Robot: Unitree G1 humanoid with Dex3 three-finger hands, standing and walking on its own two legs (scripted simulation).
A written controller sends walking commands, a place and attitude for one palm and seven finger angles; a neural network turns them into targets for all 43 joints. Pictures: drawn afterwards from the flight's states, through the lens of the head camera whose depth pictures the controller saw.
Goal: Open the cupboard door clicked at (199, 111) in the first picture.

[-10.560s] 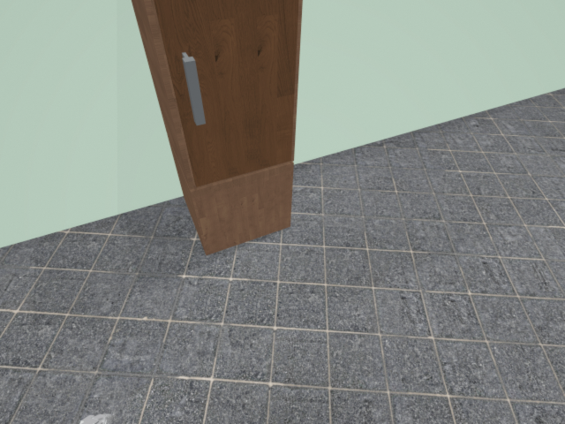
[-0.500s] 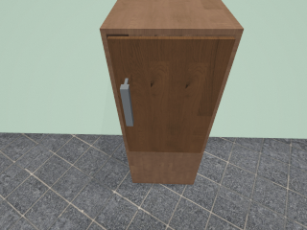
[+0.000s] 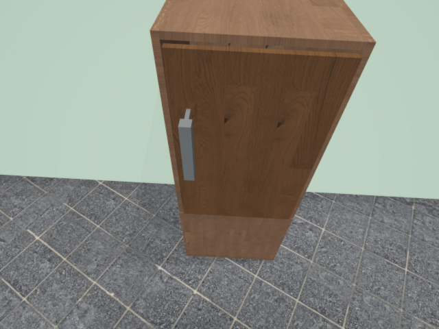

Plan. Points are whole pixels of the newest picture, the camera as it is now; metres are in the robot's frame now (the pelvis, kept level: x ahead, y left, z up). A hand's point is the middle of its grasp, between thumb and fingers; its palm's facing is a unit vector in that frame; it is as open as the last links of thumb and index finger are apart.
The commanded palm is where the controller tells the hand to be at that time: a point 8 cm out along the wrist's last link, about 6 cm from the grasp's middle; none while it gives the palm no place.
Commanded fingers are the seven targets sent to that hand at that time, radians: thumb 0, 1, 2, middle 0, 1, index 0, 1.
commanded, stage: come to a stop and stand still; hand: left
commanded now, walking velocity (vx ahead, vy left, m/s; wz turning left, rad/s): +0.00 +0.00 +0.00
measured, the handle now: (189, 145) +0.51 +0.11 +0.02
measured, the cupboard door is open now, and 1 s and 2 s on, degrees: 0 0 0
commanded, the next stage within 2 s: look again from close up in 0.02 s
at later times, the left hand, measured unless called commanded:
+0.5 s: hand out of the picture -0.01 +0.13 -0.18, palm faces +0.04 -0.99 -0.16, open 7.3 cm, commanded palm none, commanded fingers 0.00 0.90 0.90 -0.20 -0.30 -0.20 -0.30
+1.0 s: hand (170, 270) +0.22 +0.10 +0.01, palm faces +0.10 -1.00 +0.00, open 8.0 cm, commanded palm +0.12 +0.18 -0.05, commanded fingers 0.00 0.50 0.73 -0.23 -0.56 -0.23 -0.56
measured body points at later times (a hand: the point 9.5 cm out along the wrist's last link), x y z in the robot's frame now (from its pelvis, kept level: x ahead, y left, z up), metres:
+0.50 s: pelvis +0.00 -0.03 +0.00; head +0.02 -0.02 +0.45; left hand -0.01 +0.18 -0.16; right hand -0.02 -0.23 -0.16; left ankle -0.02 +0.03 -0.74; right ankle +0.00 -0.13 -0.74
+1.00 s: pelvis -0.02 -0.07 -0.03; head -0.02 -0.06 +0.42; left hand +0.21 +0.16 +0.01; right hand +0.15 -0.33 -0.09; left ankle -0.02 +0.03 -0.74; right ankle +0.00 -0.13 -0.74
